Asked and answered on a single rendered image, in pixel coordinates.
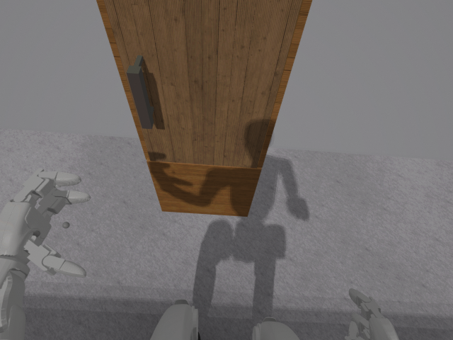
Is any robot shin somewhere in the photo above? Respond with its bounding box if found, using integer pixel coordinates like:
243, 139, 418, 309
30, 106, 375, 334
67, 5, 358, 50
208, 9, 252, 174
261, 317, 276, 324
174, 299, 189, 305

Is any robot left shin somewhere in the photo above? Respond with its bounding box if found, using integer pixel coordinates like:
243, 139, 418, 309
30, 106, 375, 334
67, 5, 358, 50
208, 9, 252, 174
174, 299, 189, 305

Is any robot right shin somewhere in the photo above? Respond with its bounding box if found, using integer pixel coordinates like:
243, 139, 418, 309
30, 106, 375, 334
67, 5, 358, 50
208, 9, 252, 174
261, 317, 276, 324

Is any cupboard door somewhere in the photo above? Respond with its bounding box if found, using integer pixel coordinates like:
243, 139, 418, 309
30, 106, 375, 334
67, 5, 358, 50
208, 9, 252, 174
104, 0, 302, 168

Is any robot right hand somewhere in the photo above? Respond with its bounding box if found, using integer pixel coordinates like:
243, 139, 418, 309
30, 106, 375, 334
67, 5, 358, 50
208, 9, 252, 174
345, 288, 399, 340

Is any robot left hand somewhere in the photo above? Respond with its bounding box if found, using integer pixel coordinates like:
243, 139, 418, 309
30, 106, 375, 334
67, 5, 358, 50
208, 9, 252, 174
0, 168, 91, 278

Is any robot left forearm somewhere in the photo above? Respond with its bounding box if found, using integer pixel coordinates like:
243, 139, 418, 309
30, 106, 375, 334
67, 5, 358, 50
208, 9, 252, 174
0, 256, 30, 340

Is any handle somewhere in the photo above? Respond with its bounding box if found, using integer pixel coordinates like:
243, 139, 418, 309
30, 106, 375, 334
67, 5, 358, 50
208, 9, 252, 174
127, 55, 154, 129

